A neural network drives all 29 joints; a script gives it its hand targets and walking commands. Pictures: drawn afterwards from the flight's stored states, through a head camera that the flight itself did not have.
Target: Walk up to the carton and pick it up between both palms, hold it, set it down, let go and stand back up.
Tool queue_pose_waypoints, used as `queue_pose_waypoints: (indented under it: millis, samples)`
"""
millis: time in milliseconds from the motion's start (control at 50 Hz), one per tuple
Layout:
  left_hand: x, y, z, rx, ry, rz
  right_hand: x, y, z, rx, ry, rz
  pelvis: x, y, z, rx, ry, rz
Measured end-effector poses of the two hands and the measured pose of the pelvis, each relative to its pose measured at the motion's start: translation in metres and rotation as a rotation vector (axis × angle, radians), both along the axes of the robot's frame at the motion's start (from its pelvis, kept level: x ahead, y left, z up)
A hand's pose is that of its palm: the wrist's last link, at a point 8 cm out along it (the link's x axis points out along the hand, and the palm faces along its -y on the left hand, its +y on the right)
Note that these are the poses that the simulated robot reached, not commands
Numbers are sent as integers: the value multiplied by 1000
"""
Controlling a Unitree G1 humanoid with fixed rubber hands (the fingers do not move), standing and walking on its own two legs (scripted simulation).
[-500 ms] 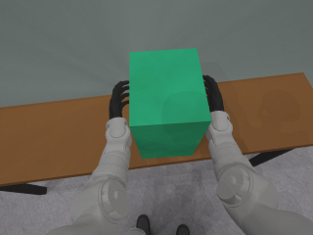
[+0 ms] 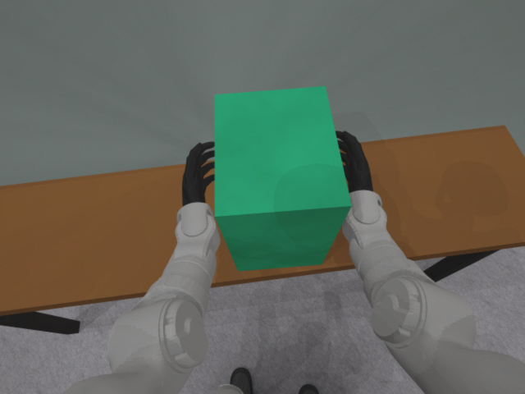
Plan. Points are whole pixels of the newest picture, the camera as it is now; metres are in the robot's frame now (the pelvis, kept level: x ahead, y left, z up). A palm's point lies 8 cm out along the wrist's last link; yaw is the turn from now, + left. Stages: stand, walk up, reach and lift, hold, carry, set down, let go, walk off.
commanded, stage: reach and lift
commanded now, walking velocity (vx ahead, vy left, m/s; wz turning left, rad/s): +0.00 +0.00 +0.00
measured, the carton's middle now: (275, 191) +0.44 +0.02 -0.04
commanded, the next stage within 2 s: none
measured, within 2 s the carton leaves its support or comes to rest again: leaves its support in 0.26 s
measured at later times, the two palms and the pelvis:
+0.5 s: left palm (181, 188) +0.39 +0.16 +0.05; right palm (357, 167) +0.43 -0.09 +0.06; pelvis +0.00 +0.01 +0.00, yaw +1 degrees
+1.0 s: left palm (146, 154) +0.36 +0.16 +0.17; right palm (388, 130) +0.39 -0.09 +0.19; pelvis -0.03 +0.01 +0.02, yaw +0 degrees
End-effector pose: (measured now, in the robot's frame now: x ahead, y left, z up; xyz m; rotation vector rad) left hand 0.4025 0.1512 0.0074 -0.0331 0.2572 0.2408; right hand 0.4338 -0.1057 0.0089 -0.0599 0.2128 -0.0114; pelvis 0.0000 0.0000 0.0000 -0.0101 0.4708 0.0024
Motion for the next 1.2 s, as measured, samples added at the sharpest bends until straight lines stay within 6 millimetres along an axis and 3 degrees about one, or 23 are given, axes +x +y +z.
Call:
queue_pose_waypoints:
  millis: [280,420,560,780,880,960,1120,1200]
  samples:
    - [-11,3,2,-18,48,16,-5,4,9,-10,41,27,0,3,-2,-8,-22,9]
    - [-15,9,20,-7,61,19,-7,10,28,4,55,30,-2,6,-1,-9,-55,16]
    - [-7,9,68,22,24,-2,-5,10,72,42,20,8,-7,9,3,-10,-123,23]
    - [-7,4,170,23,-18,-25,-11,4,174,85,-14,-31,-16,9,18,4,-307,1]
    - [-18,7,189,8,-21,-28,-24,7,199,57,-19,-35,-20,7,23,4,-410,-5]
    - [-31,11,176,-19,8,-37,-38,11,192,38,-2,-44,-25,5,24,6,-464,1]
    - [-57,16,125,-48,77,-16,-64,16,134,45,55,-48,-37,9,23,3,-467,2]
    - [-61,18,113,-39,86,-7,-70,17,115,60,60,-36,-41,12,21,-1,-424,-2]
